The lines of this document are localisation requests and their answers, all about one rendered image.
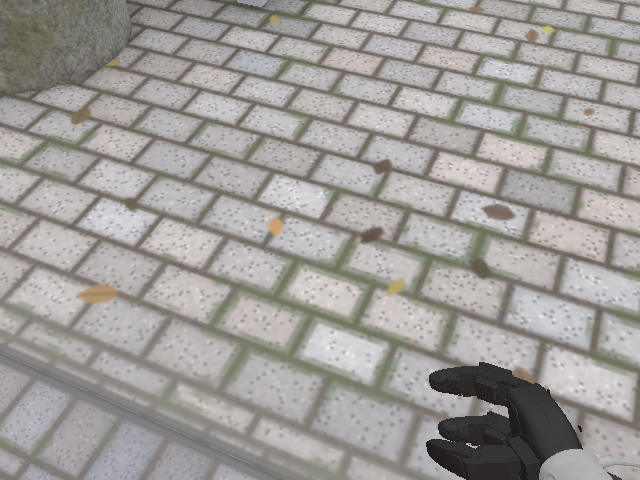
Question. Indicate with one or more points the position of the robot right hand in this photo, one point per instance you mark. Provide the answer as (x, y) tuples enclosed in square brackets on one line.
[(511, 448)]

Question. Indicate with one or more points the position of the robot right forearm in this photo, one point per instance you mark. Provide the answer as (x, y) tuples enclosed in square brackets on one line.
[(574, 464)]

